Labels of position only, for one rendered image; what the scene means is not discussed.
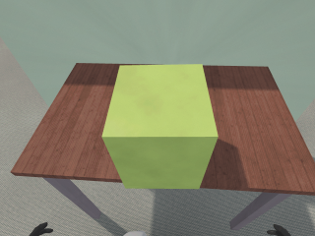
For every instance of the table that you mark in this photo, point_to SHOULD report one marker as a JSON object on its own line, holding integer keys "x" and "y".
{"x": 259, "y": 146}

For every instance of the right robot hand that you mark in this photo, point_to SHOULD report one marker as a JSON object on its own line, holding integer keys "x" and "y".
{"x": 280, "y": 231}

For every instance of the left robot hand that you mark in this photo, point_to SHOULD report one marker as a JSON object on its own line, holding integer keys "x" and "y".
{"x": 39, "y": 230}

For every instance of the carton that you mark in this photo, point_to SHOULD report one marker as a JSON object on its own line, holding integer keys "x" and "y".
{"x": 160, "y": 129}

